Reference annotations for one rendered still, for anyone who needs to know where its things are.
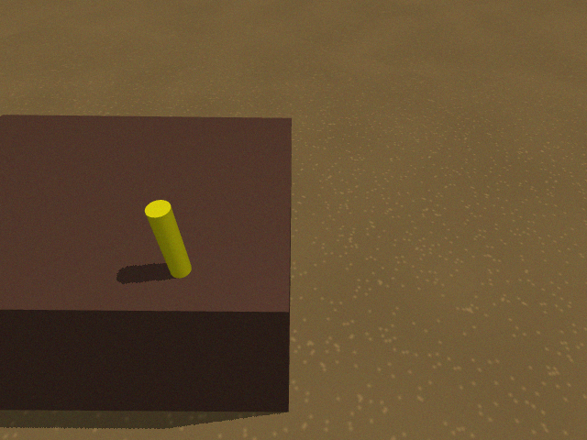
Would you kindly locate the can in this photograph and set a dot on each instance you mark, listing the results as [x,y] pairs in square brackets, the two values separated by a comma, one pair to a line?
[166,231]

